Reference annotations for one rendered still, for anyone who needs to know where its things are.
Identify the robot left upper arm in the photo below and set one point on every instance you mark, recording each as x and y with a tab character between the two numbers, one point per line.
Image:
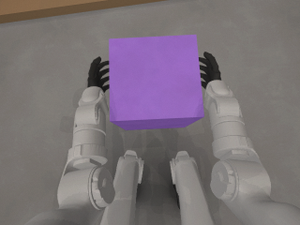
82	196

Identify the left robot forearm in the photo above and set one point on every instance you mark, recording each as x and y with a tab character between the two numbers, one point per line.
88	144

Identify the robot right upper arm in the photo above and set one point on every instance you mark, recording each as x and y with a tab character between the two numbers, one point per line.
244	186

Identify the robot left hand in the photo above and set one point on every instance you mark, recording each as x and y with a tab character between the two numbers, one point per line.
94	74

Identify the right robot forearm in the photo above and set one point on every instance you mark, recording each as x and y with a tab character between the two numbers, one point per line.
230	139

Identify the robot right hand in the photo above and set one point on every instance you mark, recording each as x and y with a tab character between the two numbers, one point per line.
211	69

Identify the right robot thigh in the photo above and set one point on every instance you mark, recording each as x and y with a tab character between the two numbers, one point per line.
194	205

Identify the carton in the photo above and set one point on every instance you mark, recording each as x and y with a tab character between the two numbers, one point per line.
155	82

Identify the right robot foot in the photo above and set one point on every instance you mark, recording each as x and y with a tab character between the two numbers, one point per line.
177	196

